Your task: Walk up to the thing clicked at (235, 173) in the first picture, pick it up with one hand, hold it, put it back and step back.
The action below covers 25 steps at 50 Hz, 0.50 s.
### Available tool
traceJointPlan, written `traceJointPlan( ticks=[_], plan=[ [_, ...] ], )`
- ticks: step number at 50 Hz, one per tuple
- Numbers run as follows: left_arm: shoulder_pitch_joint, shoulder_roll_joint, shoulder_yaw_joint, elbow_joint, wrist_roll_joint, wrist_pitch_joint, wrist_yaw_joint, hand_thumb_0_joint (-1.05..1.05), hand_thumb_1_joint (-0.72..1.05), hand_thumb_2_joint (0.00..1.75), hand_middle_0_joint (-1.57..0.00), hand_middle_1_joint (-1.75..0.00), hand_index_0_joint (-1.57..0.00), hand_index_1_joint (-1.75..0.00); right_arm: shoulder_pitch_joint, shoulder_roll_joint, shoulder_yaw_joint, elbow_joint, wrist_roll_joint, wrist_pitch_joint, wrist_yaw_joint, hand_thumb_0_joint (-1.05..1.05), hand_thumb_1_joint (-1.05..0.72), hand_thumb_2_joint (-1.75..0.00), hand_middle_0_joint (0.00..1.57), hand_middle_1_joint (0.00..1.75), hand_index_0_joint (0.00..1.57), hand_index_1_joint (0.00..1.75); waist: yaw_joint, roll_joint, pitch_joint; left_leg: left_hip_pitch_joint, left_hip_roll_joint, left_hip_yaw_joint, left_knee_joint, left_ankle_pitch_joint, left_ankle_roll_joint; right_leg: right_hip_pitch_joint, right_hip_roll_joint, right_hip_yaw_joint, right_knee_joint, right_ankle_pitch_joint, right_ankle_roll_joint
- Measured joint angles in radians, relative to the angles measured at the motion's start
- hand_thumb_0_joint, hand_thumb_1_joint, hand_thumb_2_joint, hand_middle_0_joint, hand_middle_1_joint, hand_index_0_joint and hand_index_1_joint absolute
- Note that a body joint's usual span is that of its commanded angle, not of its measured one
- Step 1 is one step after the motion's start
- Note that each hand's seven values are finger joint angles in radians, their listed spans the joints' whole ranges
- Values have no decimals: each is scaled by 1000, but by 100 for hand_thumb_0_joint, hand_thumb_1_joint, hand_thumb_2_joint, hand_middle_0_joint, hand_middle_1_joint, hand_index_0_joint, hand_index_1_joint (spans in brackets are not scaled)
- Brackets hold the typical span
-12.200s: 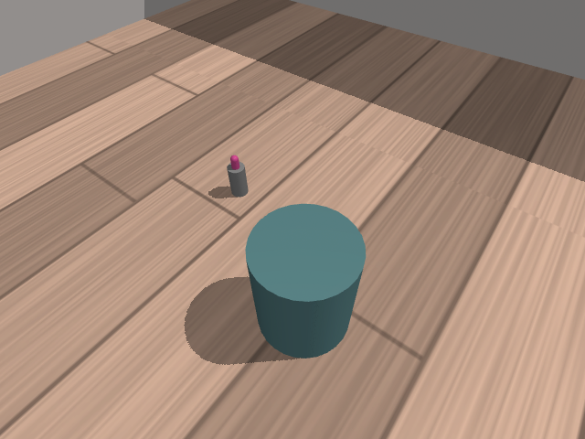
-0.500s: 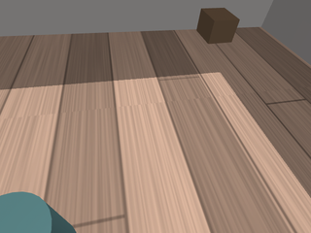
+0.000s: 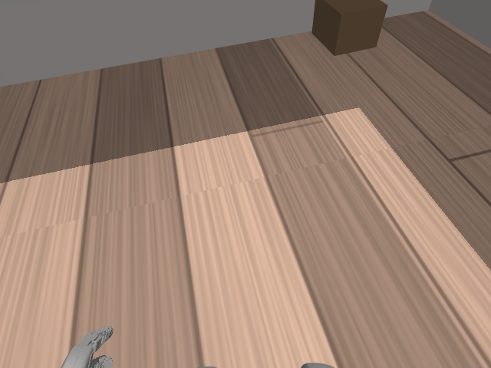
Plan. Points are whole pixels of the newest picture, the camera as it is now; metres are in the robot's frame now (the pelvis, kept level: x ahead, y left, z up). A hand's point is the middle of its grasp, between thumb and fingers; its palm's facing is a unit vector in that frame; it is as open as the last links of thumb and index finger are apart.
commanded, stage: walk up
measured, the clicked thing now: out of the picture +0.13 +1.29 -0.65
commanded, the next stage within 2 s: none
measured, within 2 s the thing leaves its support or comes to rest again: neither
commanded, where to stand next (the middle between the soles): +0.82 +0.02 m, yaw +1 degrees
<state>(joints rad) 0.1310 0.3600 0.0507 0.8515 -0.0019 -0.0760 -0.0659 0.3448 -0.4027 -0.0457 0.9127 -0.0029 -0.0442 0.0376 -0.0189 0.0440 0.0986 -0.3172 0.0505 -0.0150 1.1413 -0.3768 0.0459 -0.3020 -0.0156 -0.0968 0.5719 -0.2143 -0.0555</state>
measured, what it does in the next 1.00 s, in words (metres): walks ahead: left foot, then right foot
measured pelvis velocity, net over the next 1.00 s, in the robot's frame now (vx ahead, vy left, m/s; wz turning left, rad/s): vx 0.44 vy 0.00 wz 0.01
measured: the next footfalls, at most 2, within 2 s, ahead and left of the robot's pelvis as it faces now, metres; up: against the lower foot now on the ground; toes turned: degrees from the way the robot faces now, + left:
left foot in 0.32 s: +0.34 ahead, +0.16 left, +0.00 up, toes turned +6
right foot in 0.74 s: +0.49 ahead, -0.13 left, +0.00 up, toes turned -6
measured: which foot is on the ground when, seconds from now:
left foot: up 0.00-0.30, down 0.32-0.76, up 0.78-1.00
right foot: down 0.00-0.34, up 0.36-0.72, down 0.74-1.00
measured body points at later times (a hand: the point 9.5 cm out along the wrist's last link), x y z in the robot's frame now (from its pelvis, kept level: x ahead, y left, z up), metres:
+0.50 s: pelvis +0.25 +0.04 +0.00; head +0.27 +0.07 +0.45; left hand +0.28 +0.37 -0.13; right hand +0.36 -0.27 -0.08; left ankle +0.30 +0.15 -0.73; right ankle +0.21 -0.10 -0.66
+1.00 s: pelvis +0.44 +0.00 +0.01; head +0.46 -0.01 +0.45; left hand +0.49 +0.33 -0.09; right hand +0.53 -0.32 -0.11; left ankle +0.52 +0.14 -0.69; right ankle +0.45 -0.13 -0.73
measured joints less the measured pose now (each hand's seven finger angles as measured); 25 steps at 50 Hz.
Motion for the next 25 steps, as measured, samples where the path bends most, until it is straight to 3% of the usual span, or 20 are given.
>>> traceJointPlan(
  ticks=[8, 14, 16, 18, 21, 25],
  plan=[
    [129, 17, 2, 9, 16, -11, -2, 0, 90, 89, -21, -30, -21, -30, -51, -33, -28, -33, -26, 1, 39, 0, -91, -90, 20, 30, 20, 30, 29, 7, -32, -229, 78, 11, -289, 170, -53, 164, 34, -7, -157, -37, 2],
    [203, 60, 13, 17, 20, -3, -2, 0, 90, 89, -21, -30, -21, -30, -85, -35, -36, -24, -31, 2, 48, 0, -91, -90, 20, 30, 20, 30, 66, -19, -24, -181, 70, 51, -559, 254, -38, 252, 29, -12, -132, -152, 40],
    [232, 76, 12, 24, 21, 6, 3, 1, 90, 89, -21, -30, -21, -30, -96, -33, -35, -32, -30, -8, 46, 0, -91, -90, 20, 30, 20, 30, 75, -36, -30, -130, 44, 69, -600, 268, -21, 263, 12, -4, -70, -224, 53],
    [236, 85, 11, 41, 13, 22, 16, 1, 90, 89, -21, -30, -21, -30, -120, -18, -35, -50, -40, -26, 37, 0, -91, -90, 20, 30, 20, 30, 72, -77, -14, -123, 13, 94, -540, 246, -22, 201, -23, 35, 136, -264, 30],
    [225, 87, -3, 62, 4, 37, 28, 1, 90, 90, -20, -30, -21, -30, -136, 7, -21, -88, -15, -41, 26, 0, -91, -90, 20, 30, 20, 30, 53, -92, -2, -79, 8, 108, -525, 184, -21, 41, 17, 117, 475, -247, 8],
    [210, 88, -7, 57, 0, 28, 21, 1, 90, 90, -20, -30, -20, -30, -119, 29, 4, -109, 2, -44, 14, 0, -91, -90, 20, 30, 20, 30, 46, -110, -9, 28, 0, 132, -609, 170, -20, -110, -14, 122, 522, -176, 18]
  ],
)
